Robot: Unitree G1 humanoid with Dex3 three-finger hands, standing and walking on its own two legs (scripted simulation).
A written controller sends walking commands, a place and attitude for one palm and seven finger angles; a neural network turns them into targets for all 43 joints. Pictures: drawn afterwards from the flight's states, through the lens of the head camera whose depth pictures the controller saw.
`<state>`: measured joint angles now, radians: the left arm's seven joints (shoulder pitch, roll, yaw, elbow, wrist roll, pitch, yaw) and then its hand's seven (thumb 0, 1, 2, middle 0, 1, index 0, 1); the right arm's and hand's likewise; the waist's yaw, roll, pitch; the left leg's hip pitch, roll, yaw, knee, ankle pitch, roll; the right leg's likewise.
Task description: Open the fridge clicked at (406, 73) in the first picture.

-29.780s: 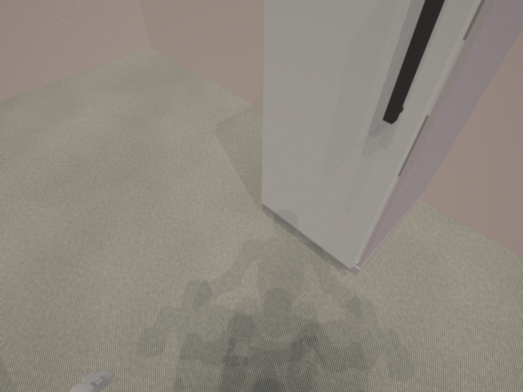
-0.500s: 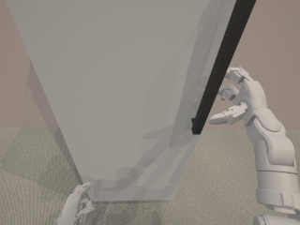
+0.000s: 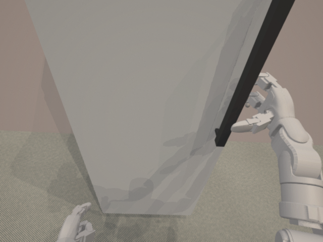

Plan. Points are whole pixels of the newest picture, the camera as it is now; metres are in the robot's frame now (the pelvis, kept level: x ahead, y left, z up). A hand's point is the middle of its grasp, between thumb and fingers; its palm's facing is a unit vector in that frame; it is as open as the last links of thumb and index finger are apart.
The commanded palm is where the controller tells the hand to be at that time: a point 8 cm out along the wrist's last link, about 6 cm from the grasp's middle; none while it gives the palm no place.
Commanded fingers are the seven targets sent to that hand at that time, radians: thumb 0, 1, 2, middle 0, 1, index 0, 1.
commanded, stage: slide the fingers in behind the handle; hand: right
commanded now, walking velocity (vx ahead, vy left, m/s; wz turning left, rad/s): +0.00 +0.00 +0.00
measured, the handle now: (244, 75) +0.42 -0.15 +0.25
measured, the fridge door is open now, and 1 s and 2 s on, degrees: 0 0 0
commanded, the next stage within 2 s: move the hooked fingers beside the handle in 0.20 s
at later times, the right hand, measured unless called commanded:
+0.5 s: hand (250, 109) +0.35 -0.16 +0.21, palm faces -0.02 +1.00 -0.04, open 14.2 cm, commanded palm +0.33 -0.21 +0.21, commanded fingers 0.00 0.50 -0.30 0.30 1.20 0.30 1.20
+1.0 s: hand (254, 111) +0.35 -0.17 +0.21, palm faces -0.02 +1.00 -0.05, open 14.0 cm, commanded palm +0.33 -0.23 +0.21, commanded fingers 0.00 0.50 -0.30 0.30 1.20 0.30 1.20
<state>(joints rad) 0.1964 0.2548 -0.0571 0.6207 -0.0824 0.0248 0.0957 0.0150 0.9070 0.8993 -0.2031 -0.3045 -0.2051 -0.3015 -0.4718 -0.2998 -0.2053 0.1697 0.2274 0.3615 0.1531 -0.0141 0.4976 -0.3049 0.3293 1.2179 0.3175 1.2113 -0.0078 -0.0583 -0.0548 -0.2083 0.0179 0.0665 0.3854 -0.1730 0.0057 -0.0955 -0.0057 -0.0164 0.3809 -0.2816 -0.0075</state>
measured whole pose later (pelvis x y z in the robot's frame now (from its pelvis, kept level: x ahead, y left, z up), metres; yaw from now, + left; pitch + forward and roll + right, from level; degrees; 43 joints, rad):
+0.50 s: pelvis +0.00 +0.00 +0.00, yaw -1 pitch -1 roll +0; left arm 0.17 0.24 -0.07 0.61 -0.08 0.02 0.10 0.01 0.91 0.90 -0.20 -0.30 -0.21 -0.30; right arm -0.46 -0.28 -0.18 0.13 0.22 0.39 0.15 -0.01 0.50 -0.30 0.29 1.20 0.25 1.18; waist -0.03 -0.05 -0.06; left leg -0.20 0.03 0.08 0.40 -0.18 0.00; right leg -0.10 0.00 0.00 0.40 -0.28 -0.01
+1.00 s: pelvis +0.00 +0.00 +0.00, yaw -1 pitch -1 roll +0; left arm 0.17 0.25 -0.07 0.62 -0.08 0.03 0.10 0.01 0.91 0.90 -0.20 -0.30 -0.21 -0.30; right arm -0.41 -0.30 -0.19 0.09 0.23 0.39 0.16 -0.01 0.50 -0.30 0.30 1.20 0.30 1.20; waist -0.03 -0.05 -0.06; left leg -0.20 0.02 0.07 0.39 -0.18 0.00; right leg -0.09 0.00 -0.01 0.39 -0.29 -0.01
